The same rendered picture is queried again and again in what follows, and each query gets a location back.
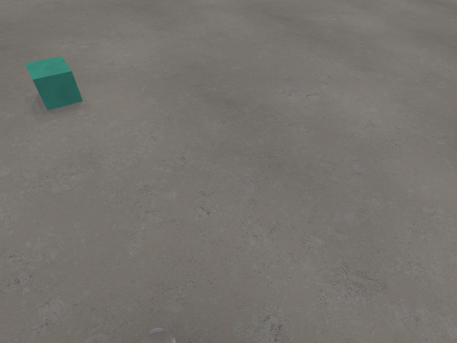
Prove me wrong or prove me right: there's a carton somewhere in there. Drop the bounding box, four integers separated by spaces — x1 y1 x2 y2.
25 56 83 111

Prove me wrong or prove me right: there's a left robot shin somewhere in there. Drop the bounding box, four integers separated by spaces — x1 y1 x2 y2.
149 328 163 334

